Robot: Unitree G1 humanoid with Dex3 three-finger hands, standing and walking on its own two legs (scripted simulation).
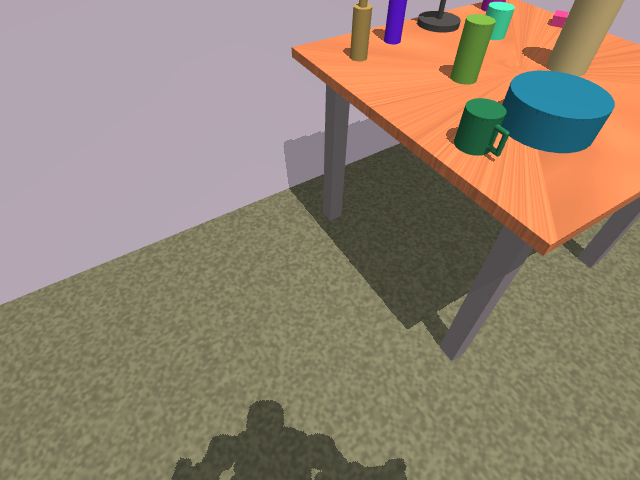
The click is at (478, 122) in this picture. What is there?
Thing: mug
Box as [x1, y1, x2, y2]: [454, 98, 509, 155]
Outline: 469,100 465,105 454,139 454,144 460,150 469,154 479,155 490,151 495,155 499,155 509,133 500,125 505,114 505,108 501,104 489,99 476,98
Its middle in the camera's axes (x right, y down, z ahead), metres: +0.36 -0.24 +0.86
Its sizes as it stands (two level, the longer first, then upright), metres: 0.119 0.085 0.092
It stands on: a support 0.73 m high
